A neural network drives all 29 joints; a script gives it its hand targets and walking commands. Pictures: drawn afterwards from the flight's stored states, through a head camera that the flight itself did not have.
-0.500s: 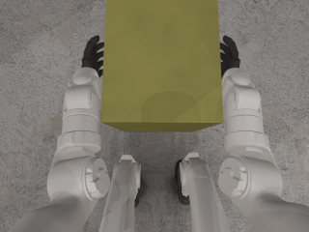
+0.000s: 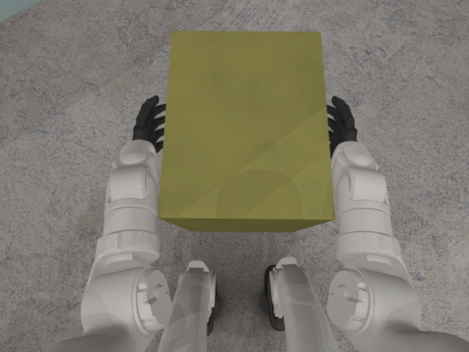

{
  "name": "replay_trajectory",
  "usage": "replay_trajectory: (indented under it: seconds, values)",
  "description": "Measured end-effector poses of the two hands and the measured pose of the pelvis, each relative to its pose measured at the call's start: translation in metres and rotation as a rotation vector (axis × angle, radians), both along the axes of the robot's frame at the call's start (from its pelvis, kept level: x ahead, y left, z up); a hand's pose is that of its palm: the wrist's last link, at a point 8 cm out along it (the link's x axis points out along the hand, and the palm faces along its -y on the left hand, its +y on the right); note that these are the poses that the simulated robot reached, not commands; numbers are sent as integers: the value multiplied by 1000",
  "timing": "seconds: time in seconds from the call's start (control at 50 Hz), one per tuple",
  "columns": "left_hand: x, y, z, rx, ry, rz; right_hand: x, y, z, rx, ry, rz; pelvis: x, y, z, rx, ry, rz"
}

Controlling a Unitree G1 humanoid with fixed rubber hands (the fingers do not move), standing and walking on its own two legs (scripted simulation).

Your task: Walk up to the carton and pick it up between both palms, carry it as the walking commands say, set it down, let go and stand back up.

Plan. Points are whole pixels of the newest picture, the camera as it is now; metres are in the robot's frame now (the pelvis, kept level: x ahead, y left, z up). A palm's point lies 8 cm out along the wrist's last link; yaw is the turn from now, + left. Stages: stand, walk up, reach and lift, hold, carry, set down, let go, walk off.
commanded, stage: reach and lift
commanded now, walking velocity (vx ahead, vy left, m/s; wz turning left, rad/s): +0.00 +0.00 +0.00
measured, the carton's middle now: (243, 151) +0.46 +0.00 -0.12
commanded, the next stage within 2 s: none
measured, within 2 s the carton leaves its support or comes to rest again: neither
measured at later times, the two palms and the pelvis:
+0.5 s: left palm (133, 145) +0.42 +0.16 +0.02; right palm (367, 144) +0.41 -0.17 +0.02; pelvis +0.02 +0.00 +0.06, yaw +0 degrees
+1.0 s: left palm (108, 144) +0.39 +0.16 +0.09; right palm (400, 144) +0.39 -0.17 +0.10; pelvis +0.04 +0.00 +0.12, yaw +0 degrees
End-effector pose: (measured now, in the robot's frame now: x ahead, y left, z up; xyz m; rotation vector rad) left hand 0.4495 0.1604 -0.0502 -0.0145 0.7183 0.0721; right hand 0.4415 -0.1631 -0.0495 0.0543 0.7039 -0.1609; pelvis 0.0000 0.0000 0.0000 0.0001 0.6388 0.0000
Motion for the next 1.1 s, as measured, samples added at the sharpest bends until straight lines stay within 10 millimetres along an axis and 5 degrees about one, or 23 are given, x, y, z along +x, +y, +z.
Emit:
replay_trajectory:
  seconds: [1.1]
  values:
    - [-63, -2, 156, -5, -10, -18, -63, -3, 161, -27, -10, 26, 44, 3, 125, -6, -399, -7]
